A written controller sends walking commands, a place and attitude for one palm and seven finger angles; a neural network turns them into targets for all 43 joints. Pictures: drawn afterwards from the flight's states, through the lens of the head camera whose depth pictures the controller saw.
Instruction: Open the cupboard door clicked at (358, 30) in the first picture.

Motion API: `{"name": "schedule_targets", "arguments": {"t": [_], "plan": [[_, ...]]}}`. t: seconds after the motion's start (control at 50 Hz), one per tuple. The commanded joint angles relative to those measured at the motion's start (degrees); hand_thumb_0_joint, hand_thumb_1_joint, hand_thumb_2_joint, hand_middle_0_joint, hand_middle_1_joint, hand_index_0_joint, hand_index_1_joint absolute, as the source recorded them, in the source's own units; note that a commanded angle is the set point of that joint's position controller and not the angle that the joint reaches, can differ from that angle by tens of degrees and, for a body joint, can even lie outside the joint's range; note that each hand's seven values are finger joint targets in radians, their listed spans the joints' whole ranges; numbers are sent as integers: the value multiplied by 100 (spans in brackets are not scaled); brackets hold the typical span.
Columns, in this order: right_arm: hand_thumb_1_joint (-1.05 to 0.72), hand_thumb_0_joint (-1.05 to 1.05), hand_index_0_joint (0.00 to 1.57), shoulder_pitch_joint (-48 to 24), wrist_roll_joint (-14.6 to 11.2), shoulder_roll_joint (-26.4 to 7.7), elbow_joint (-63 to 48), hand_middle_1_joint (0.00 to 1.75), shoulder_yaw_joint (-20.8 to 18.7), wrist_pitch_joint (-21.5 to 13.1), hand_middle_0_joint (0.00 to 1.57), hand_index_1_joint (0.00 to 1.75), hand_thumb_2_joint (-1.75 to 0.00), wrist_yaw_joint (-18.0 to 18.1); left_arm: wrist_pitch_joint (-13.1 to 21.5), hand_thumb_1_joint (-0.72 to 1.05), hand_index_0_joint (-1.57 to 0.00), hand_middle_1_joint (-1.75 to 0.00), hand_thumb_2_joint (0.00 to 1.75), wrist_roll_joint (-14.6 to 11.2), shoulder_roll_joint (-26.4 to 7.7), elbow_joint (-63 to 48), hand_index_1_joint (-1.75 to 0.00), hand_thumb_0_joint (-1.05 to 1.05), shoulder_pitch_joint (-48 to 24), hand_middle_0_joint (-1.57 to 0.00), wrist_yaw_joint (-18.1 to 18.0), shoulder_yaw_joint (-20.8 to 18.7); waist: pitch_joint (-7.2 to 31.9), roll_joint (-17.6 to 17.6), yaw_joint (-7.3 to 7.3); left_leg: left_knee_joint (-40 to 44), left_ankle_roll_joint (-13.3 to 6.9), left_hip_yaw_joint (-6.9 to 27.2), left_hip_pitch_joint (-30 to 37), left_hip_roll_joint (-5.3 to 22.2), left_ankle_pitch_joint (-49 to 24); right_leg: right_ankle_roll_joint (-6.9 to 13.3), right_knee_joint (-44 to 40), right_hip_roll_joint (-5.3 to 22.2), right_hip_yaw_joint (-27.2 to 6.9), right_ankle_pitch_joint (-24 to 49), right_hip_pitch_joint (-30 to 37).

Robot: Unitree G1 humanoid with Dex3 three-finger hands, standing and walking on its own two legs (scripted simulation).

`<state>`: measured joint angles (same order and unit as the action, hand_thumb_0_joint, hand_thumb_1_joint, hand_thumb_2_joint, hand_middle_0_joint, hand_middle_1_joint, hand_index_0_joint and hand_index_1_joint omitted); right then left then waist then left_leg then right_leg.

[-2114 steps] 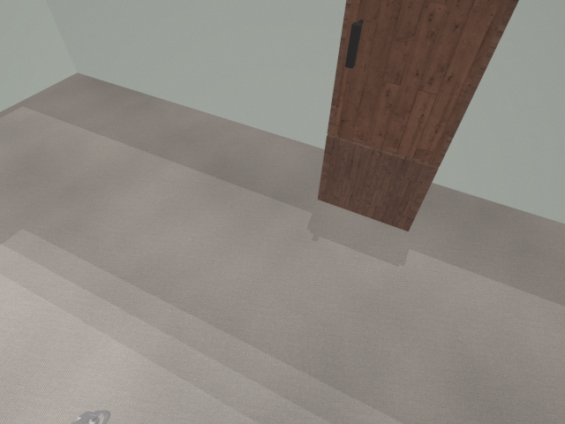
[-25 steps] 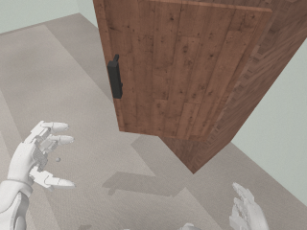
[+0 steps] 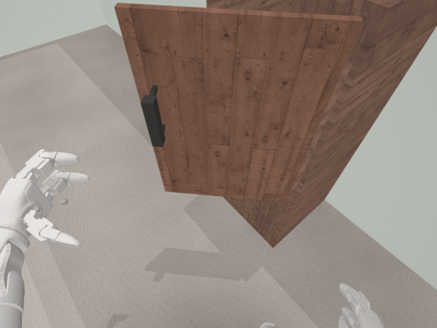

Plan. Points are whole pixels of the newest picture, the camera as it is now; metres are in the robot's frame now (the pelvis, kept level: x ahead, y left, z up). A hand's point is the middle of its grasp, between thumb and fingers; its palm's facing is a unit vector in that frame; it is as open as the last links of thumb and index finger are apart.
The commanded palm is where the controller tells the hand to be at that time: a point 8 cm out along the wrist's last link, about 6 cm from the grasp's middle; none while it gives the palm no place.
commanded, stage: raise the hand with hooked fingers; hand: left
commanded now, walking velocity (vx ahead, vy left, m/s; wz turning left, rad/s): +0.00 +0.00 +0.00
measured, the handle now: (156, 116) +0.54 +0.17 +0.06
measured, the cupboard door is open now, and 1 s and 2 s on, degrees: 44 44 44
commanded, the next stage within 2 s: move the hooked fingers beside the handle in 0.36 s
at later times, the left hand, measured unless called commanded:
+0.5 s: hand (63, 207) +0.29 +0.27 +0.09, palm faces -0.01 -1.00 -0.04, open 14.0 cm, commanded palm +0.26 +0.32 +0.08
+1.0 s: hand (88, 174) +0.35 +0.26 +0.08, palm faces -0.03 -1.00 -0.03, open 14.0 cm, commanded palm +0.33 +0.31 +0.08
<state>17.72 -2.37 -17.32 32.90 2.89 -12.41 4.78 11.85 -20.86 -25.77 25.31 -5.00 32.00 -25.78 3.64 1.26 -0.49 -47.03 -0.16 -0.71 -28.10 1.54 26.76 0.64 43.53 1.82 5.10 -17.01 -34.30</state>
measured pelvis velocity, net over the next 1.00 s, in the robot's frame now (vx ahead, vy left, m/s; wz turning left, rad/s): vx -0.01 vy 0.00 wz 0.00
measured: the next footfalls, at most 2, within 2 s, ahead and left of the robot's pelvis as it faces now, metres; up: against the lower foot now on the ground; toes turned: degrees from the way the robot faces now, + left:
none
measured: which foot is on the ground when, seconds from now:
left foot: down 0.00-1.00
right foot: down 0.00-1.00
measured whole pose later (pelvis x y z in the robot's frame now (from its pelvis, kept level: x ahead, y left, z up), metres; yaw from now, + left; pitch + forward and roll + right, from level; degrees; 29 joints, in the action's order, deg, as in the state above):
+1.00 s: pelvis -0.01 +0.00 +0.00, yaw +0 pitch +10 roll -1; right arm 19.3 -2.1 -17.1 33.4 3.1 -9.3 4.7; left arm 14.7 -16.8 -27.2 39.5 -19.9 30.0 -24.5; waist 3.6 0.6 -2.2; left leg -47.8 0.0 -1.0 -31.7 1.5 26.2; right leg 0.9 44.5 1.8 4.6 -16.5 -38.2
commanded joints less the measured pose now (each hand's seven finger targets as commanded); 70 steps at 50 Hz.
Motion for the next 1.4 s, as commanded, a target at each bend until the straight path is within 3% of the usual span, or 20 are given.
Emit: {"name": "schedule_targets", "arguments": {"t": [0.0, 0.06, 0.08, 0.16, 0.34, 0.44, 0.54, 0.56, 0.64, 0.74, 0.76, 0.8, 0.88, 0.96, 1.12, 1.2, 1.24, 1.26, 1.34, 1.38], "plan": [[-90, 0, 20, -208, 25, -785, -892, 30, -369, -322, 20, 30, -90, 0, 384, -50, -30, -120, 30, -206, -1492, -1103, -120, 0, -972, -30, 28, -614, 1227, -11, 121, 744, -55, 82, -421, -197, -1759, 101, -456, -134, -417, 888, 1664], [-90, 0, 20, -193, 16, -742, -886, 30, -379, -325, 20, 30, -90, 2, 495, -50, -30, -120, 30, -131, -1515, -1301, -120, 0, -1038, -30, -51, -617, 1394, 467, 123, 783, -49, 54, -259, -207, -1785, 99, -440, -127, -403, 903, 1620], [-90, 0, 20, -188, 24, -738, -897, 30, -375, -326, 20, 30, -90, 8, 512, -50, -30, -120, 30, -121, -1537, -1305, -120, 0, -1068, -30, -105, -652, 1367, 346, 114, 814, -47, 77, -263, -197, -1728, 92, -444, -136, -364, 829, 1584], [-90, 0, 20, -189, 25, -726, -869, 30, -365, -341, 20, 30, -90, 38, 561, -50, -30, -120, 30, -74, -1541, -1394, -120, 0, -1083, -30, -150, -610, 1391, 534, 94, 833, -46, 82, -183, -194, -1695, 94, -444, -140, -370, 807, 1572], [-90, 0, 20, -212, -1, -752, -863, 30, -327, -343, 20, 30, -90, 78, 437, -50, -30, -120, 30, -96, -1377, -1089, -120, 0, -1177, -30, -26, -431, 1208, 206, 46, 866, -36, 146, -236, -185, -1571, 90, -444, -168, -302, 710, 1459], [-90, 0, 20, -214, 17, -736, -851, 30, -315, -356, 20, 30, -90, 69, 456, -50, -30, -120, 30, -98, -1427, -1159, -120, 0, -1226, -30, -7, -464, 1305, 328, 67, 842, -17, 153, -150, -187, -1741, 106, -392, -167, -288, 900, 1493], [-90, 0, 20, -163, 9, -744, -747, 30, -307, -338, 20, 30, -90, 125, 432, -50, -30, -120, 30, 2, -1216, -910, -120, 0, -1986, -30, -73, -110, 1159, 345, -86, 831, 0, 180, -138, -182, -1547, 96, -387, -174, -261, 711, 1194], [-90, 0, 20, -131, -6, -760, -704, 30, -318, -328, 20, 30, -90, 142, 434, -50, -30, -120, 30, 49, -1265, -826, -120, 0, -2172, -30, -103, -100, 1120, 234, -140, 831, -6, 192, -163, -171, -1478, 81, -400, -168, -251, 641, 1122], [-90, 0, 20, -79, 35, -737, -697, 30, -315, -292, 20, 30, -90, 132, 498, -50, -30, -120, 30, 163, -1437, -783, -120, 0, -2413, -30, -187, -172, 1544, 496, -59, 801, 30, 185, -34, -187, -1818, 116, -300, -140, -276, 942, 1333], [-90, 0, 20, -6, 41, -767, -709, 30, -317, -161, 20, 30, -90, 77, 493, -50, -30, -120, 30, 173, -1662, -268, -120, 0, -2339, -30, -230, -448, 1560, 249, 19, 789, 27, 134, -331, -174, -1951, 111, -261, -136, -307, 1184, 1519], [-90, 0, 20, -21, 40, -756, -735, 30, -304, -134, 20, 30, -90, 63, 485, -50, -30, -120, 30, 190, -1612, -196, -120, 0, -2418, -30, -230, -388, 1491, 405, 7, 798, 28, 101, -379, -186, -1844, 111, -285, -125, -333, 1106, 1468], [-90, 0, 20, 40, 49, -790, -729, 30, -311, -78, 20, 30, -90, 50, 493, -50, -30, -120, 30, 191, -1711, -6, -120, 0, -2635, -30, -232, -435, 1390, 153, -40, 766, -2, 102, -508, -174, -1731, 118, -302, -156, -361, 1024, 1456], [-90, 0, 20, 144, 30, -781, -719, 30, -356, -16, 20, 30, -90, 31, 644, -50, -30, -120, 30, 247, -1650, -27, -120, 0, -2942, -30, -167, -296, 1739, 448, -106, 737, -9, 62, -396, -193, -1759, 91, -275, -137, -398, 1097, 1423], [-90, 0, 20, 283, 18, -848, -585, 30, -364, 84, 20, 30, -90, 48, 659, -50, -30, -120, 30, 292, -1694, 484, -120, 0, -3537, -30, -180, -213, 1558, 139, -267, 716, -34, 89, -589, -172, -1462, 68, -304, -154, -404, 840, 1197], [-90, 0, 20, 516, 58, -859, -534, 30, -382, 282, 20, 30, -90, 6, 874, -50, -30, -120, 30, 480, -2104, 871, -120, 0, -4169, -30, -278, -394, 2155, 368, -190, 594, -40, 84, -569, -177, -1877, 100, -110, -178, -461, 1304, 1452], [-90, 0, 20, 599, 55, -865, -520, 30, -377, 401, 20, 30, -90, -25, 829, -50, -30, -120, 30, 510, -1957, 1314, -120, 0, -4321, -30, -306, -263, 1938, 244, -283, 566, -66, 37, -735, -166, -1819, 89, -108, -189, -458, 1334, 1299], [-90, 0, 20, 655, 51, -912, -502, 30, -385, 483, 20, 30, -90, -42, 817, -50, -30, -120, 30, 578, -2303, 1574, -120, 0, -4321, -30, -330, -522, 1963, 107, -259, 562, -70, 29, -923, -166, -1714, 62, -110, -175, -494, 1297, 1374], [-90, 0, 20, 648, 58, -896, -537, 30, -378, 510, 20, 30, -90, -51, 820, -50, -30, -120, 30, 597, -2185, 1625, -120, 0, -4381, -30, -321, -414, 1956, 135, -284, 560, -75, -7, -979, -171, -1637, 48, -123, -163, -515, 1253, 1352], [-90, 0, 20, 781, 71, -918, -517, 30, -407, 629, 20, 30, -90, -66, 957, -50, -30, -120, 30, 668, -2516, 1708, -120, 0, -4698, -30, -316, -602, 2303, 276, -265, 456, -84, 1, -912, -162, -1910, 75, -9, -193, -542, 1538, 1447], [-90, 0, 20, 797, 63, -882, -464, 30, -394, 664, 20, 30, -90, -71, 1001, -50, -30, -120, 30, 709, -2163, 1766, -120, 0, -5088, -30, -300, -226, 2176, 403, -424, 446, -87, 12, -835, -146, -1822, 65, -29, -201, -495, 1417, 1139]]}}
